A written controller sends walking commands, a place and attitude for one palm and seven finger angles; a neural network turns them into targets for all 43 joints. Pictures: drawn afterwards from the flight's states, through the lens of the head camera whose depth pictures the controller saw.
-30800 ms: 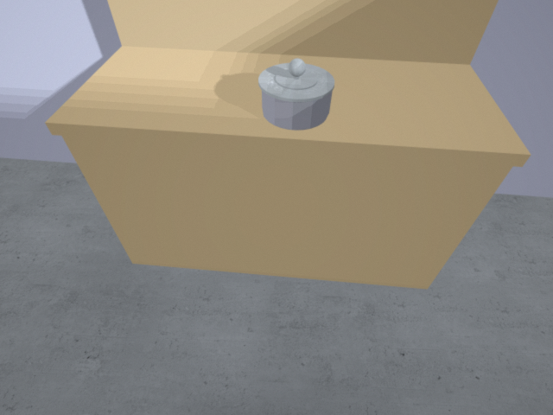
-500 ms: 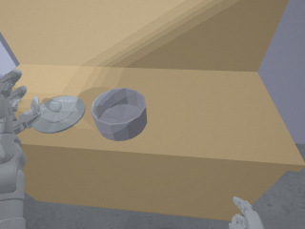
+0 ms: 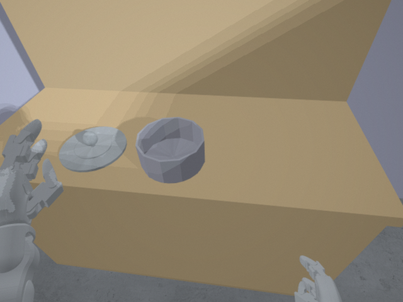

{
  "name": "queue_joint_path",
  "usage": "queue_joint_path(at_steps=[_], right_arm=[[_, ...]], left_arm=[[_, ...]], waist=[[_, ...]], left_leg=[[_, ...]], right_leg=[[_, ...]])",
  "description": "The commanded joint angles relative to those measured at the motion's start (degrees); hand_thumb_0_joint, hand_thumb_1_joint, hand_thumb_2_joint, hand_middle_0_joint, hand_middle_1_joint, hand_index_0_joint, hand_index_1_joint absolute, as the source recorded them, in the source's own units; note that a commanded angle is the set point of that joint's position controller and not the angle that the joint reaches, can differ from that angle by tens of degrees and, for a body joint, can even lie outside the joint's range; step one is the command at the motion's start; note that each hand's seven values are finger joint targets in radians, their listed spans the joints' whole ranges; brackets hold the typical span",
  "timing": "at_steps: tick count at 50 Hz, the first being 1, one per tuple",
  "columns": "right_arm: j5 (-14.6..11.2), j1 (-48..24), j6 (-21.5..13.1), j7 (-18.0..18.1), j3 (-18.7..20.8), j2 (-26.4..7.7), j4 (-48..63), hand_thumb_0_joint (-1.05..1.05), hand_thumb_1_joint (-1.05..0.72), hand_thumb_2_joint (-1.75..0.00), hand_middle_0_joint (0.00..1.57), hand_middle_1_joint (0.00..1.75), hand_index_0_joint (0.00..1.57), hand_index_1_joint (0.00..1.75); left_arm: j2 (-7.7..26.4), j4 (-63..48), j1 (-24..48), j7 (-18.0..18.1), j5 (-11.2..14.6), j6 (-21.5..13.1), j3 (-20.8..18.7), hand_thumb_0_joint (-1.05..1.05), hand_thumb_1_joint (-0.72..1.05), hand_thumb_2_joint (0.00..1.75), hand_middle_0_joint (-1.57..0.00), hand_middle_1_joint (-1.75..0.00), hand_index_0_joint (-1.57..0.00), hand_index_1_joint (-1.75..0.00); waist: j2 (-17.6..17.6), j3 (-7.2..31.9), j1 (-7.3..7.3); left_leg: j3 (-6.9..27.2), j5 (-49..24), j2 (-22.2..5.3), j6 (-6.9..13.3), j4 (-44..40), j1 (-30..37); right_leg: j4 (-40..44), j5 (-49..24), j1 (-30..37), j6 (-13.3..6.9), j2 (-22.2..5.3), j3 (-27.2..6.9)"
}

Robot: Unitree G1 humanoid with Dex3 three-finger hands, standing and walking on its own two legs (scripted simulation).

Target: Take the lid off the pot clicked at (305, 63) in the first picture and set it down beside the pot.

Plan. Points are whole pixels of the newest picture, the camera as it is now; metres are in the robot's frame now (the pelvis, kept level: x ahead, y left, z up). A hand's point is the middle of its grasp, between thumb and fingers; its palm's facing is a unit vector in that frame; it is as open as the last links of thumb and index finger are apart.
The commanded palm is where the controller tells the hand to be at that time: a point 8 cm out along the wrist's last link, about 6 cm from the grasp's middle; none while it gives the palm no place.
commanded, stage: draw the hand back to the body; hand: left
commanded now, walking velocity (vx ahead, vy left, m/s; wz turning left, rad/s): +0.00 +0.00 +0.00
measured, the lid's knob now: (90, 138) +0.54 +0.41 +0.00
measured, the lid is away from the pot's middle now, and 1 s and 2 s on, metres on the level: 0.26 0.26 0.26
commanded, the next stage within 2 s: step back with the hand held close in 0.44 s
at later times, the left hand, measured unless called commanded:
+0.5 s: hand (35, 222) +0.17 +0.27 +0.16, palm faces +0.42 -0.85 -0.33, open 7.4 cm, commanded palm +0.12 +0.30 +0.17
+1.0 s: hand (29, 234) +0.16 +0.28 +0.15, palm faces +0.24 -0.84 -0.49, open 7.4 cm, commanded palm +0.11 +0.32 +0.17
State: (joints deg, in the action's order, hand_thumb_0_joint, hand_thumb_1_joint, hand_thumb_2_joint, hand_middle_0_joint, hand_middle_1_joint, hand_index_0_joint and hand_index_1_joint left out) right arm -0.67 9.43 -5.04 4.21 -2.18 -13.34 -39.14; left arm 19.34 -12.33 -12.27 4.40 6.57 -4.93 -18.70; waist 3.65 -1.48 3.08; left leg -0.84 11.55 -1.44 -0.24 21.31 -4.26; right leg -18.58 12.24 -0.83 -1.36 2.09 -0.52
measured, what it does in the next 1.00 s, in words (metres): shifts its weight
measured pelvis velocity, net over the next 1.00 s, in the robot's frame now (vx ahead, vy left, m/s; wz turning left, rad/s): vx -0.03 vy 0.05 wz -0.03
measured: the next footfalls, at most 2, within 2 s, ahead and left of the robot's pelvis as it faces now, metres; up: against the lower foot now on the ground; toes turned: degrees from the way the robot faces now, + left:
right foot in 1.58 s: -0.16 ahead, -0.06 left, +0.00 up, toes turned -3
left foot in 1.84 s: -0.14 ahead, +0.16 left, +0.00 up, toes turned -3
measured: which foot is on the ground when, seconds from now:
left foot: down 0.00-1.00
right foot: down 0.00-1.00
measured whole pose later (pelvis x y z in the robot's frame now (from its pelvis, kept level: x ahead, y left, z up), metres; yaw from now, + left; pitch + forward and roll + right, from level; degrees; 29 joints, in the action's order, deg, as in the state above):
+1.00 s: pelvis -0.03 +0.05 -0.01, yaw -2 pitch -1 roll +0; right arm -0.7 11.8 -1.6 3.0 0.0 -12.1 -29.4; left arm 25.6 -37.6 -37.4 4.5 3.8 -9.5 -22.1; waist -2.2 -3.3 0.8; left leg -4.2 12.8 1.6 3.9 30.2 -16.9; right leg -33.2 15.3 -15.6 1.4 -1.2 -1.2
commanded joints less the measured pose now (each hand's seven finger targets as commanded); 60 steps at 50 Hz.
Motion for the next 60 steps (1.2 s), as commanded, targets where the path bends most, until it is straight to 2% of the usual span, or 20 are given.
queue_joint_path(at_steps=[1,6,14,21,26,27,28,29,30,31,34,37,43,46,49,51,53,56,58,60], right_arm=[[0.1,-9.4,-3.8,0.2,2.5,-5.6,9.9,0.0,-0.9,-0.9,0.2,0.3,0.2,0.3],[0.3,-9.6,-4.7,-0.1,2.5,-5.3,10.7,0.0,-0.9,-0.9,0.2,0.3,0.2,0.3],[0.7,-9.0,-5.5,-0.1,2.5,-4.8,11.5,0.0,-0.9,-0.9,0.2,0.3,0.2,0.3],[0.8,-8.1,-5.8,0.5,2.5,-4.9,10.7,0.0,-0.9,-0.9,0.2,0.3,0.2,0.3],[1.0,-8.3,-5.9,0.2,2.3,-4.9,11.2,0.0,-0.9,-0.9,0.2,0.3,0.2,0.3],[1.0,-8.2,-6.0,0.3,2.3,-4.9,11.2,0.0,-0.9,-0.9,0.2,0.3,0.2,0.3],[0.1,-7.9,-4.5,0.0,2.5,-6.9,13.9,0.0,-0.9,-0.9,0.2,0.3,0.2,0.3],[0.7,-6.8,-3.7,0.1,2.4,-5.7,12.3,0.0,-0.9,-0.9,0.2,0.3,0.2,0.3],[0.7,-7.2,-3.3,-0.4,2.6,-5.7,12.3,0.0,-0.9,-0.9,0.2,0.3,0.2,0.3],[0.7,-6.2,-2.8,-0.6,2.9,-5.7,12.6,0.0,-0.9,-0.9,0.2,0.3,0.2,0.3],[0.3,-5.2,-1.3,-1.1,3.9,-6.5,14.3,0.0,-0.9,-0.9,0.2,0.3,0.2,0.3],[-0.1,-4.5,-0.2,-1.2,4.4,-6.7,15.8,0.0,-0.9,-0.9,0.2,0.3,0.2,0.3],[-0.5,-3.8,1.3,-1.0,5.1,-6.3,18.7,0.0,-0.9,-0.9,0.2,0.3,0.2,0.3],[-0.5,-3.1,0.8,-0.9,5.3,-6.3,18.9,0.0,-0.9,-0.9,0.2,0.3,0.2,0.3],[0.0,-2.4,-0.5,-1.0,5.2,-6.9,18.7,0.0,-0.9,-0.9,0.2,0.3,0.2,0.3],[-0.3,-1.9,-1.3,-0.8,5.1,-6.9,18.5,0.0,-0.9,-0.9,0.2,0.3,0.2,0.3],[-0.6,-1.1,-1.5,-0.7,5.2,-6.8,18.3,0.0,-0.9,-0.9,0.2,0.3,0.2,0.3],[-0.6,1.0,-0.8,-1.0,6.1,-5.5,16.7,0.0,-0.9,-0.9,0.2,0.3,0.2,0.3],[-0.9,0.4,-0.4,-0.8,6.4,-5.2,16.5,0.0,-0.9,-0.9,0.2,0.3,0.2,0.3],[-0.6,-1.3,-0.2,-0.4,5.8,-4.6,16.8,0.0,-0.9,-0.9,0.2,0.3,0.2,0.3]], left_arm=[[13.1,-14.9,6.3,0.8,-0.5,-4.5,-6.8,0.0,0.9,0.9,-0.2,-0.3,-0.2,-0.3],[9.7,-20.7,-0.1,0.3,-0.9,-4.8,-3.1,0.0,0.9,0.9,-0.2,-0.3,-0.2,-0.3],[9.1,-27.2,-10.0,0.4,-1.5,-4.7,-3.4,0.0,0.9,0.9,-0.2,-0.3,-0.2,-0.3],[8.8,-25.3,-8.1,1.4,-2.0,-4.2,-3.3,0.0,0.9,0.9,-0.2,-0.3,-0.2,-0.3],[8.4,-27.5,-9.4,1.3,-2.3,-4.1,-2.6,0.0,0.9,0.9,-0.2,-0.3,-0.2,-0.3],[8.9,-27.9,-9.4,1.4,-2.3,-4.0,-3.0,0.0,0.9,0.9,-0.2,-0.3,-0.2,-0.3],[19.3,-35.1,1.0,2.1,-2.6,-7.5,-13.4,0.0,0.9,0.9,-0.2,-0.3,-0.2,-0.3],[14.8,-28.3,-5.6,1.8,-2.7,-8.2,-10.6,0.0,0.9,0.9,-0.2,-0.3,-0.2,-0.3],[15.3,-29.2,-6.7,1.6,-2.9,-8.7,-10.8,0.0,0.9,0.9,-0.2,-0.3,-0.2,-0.3],[11.9,-26.1,-10.8,1.2,-3.0,-8.4,-8.5,0.0,0.9,0.9,-0.2,-0.3,-0.2,-0.3],[8.3,-26.7,-16.3,0.0,-3.1,-8.2,-4.8,0.0,0.9,0.9,-0.2,-0.3,-0.2,-0.3],[9.4,-29.2,-20.4,-0.1,-3.1,-8.7,-5.9,0.0,0.9,0.9,-0.2,-0.3,-0.2,-0.3],[13.5,-37.2,-25.0,1.0,-2.8,-9.2,-10.6,0.0,0.9,0.9,-0.2,-0.3,-0.2,-0.3],[13.5,-39.7,-26.0,1.6,-2.5,-9.1,-10.9,0.0,0.9,0.9,-0.2,-0.3,-0.2,-0.3],[12.2,-38.6,-24.2,1.8,-2.8,-8.9,-10.4,0.0,0.9,0.9,-0.2,-0.3,-0.2,-0.3],[11.5,-36.6,-23.3,2.0,-3.1,-9.0,-10.2,0.0,0.9,0.9,-0.2,-0.3,-0.2,-0.3],[11.4,-33.4,-22.3,2.1,-3.3,-9.0,-10.0,0.0,0.9,0.9,-0.2,-0.3,-0.2,-0.3],[10.8,-31.7,-21.7,2.2,-2.8,-9.1,-7.7,0.0,0.9,0.9,-0.2,-0.3,-0.2,-0.3],[11.1,-32.5,-21.8,2.5,-2.6,-9.5,-8.0,0.0,0.9,0.9,-0.2,-0.3,-0.2,-0.3],[12.3,-33.2,-22.3,3.0,-2.8,-9.4,-9.0,0.0,0.9,0.9,-0.2,-0.3,-0.2,-0.3]], waist=[[-0.1,5.0,0.04],[0.0,3.6,-0.23],[0.6,2.4,0.36],[-0.8,-0.1,-0.25],[0.8,1.8,0.11],[0.5,1.9,0.3],[0.4,-1.7,-0.86],[-4.8,-2.6,-1.31],[-5.4,-2.3,-1.37],[-7.4,-1.4,-1.76],[-2.9,4.2,-2.22],[-1.0,9.1,-2.05],[1.6,13.2,-1.53],[6.4,11.9,-1.56],[9.5,6.4,-1.89],[7.2,3.5,-2.37],[-0.9,1.4,-2.82],[-16.5,6.5,-4.59],[-17.2,7.5,-4.68],[-12.6,6.3,-4.53]], left_leg=[[-1.0,-6.9,1.1,2.4,-2.5,4.3],[-0.5,-5.8,0.7,2.3,-2.7,4.2],[0.3,-4.5,0.6,2.0,-2.8,2.9],[1.0,-1.4,0.5,1.9,-3.0,1.7],[1.4,-2.1,0.4,1.8,-3.1,1.7],[1.5,-2.7,0.4,1.8,-3.2,1.7],[2.2,3.1,-0.2,3.5,-1.1,-3.6],[2.7,3.0,0.5,3.7,0.8,-4.2],[2.8,2.2,0.5,3.7,1.4,-3.5],[2.9,-0.3,0.2,3.7,2.2,-3.3],[2.2,-8.3,-1.2,3.7,3.1,-2.4],[2.6,-16.8,-2.8,3.9,3.0,-1.9],[5.3,-28.9,-6.0,4.5,2.9,-4.0],[7.1,-26.4,-8.6,5.3,0.5,-7.1],[8.2,-6.3,-10.5,6.5,-3.5,-19.1],[8.7,6.2,-9.9,6.8,-3.6,-24.9],[7.4,12.3,-6.3,5.5,1.8,-25.8],[3.1,5.2,0.5,2.1,17.9,-11.4],[2.6,9.1,1.1,1.7,23.5,-10.1],[3.1,8.8,0.8,1.9,21.4,-11.1]], right_leg=[[4.4,-6.9,-4.6,0.1,-1.2,1.3],[4.6,-5.1,-5.7,0.1,-1.1,1.5],[4.4,-3.6,-5.6,-0.2,-1.0,1.6],[4.6,-1.0,-7.2,-0.3,-0.9,1.7],[3.7,-2.2,-5.9,-0.4,-0.9,1.8],[3.6,-2.7,-5.5,-0.5,-1.0,1.7],[5.4,-4.5,-9.8,0.0,-3.2,-4.8],[6.2,-4.0,-11.1,-0.1,-4.6,-5.2],[6.4,-4.8,-12.2,-0.5,-5.2,-6.0],[5.4,-7.1,-11.8,-0.3,-5.5,-5.6],[0.8,-16.5,-9.1,0.6,-6.2,-3.7],[-3.6,-20.7,-7.1,1.5,-5.5,-1.6],[-11.4,-16.5,-6.4,2.4,-3.6,0.2],[-16.4,-3.1,-8.5,2.6,-2.6,0.6],[-20.4,5.0,-5.8,2.4,-2.3,1.1],[-18.5,3.0,-4.2,2.2,-2.5,0.7],[-11.0,-4.0,-6.5,1.2,-4.4,-2.0],[-1.0,-13.3,-17.9,-3.4,-14.4,-11.5],[0.5,-10.6,-20.4,-4.9,-17.5,-11.0],[-0.8,-8.5,-21.5,-4.7,-16.4,-9.9]])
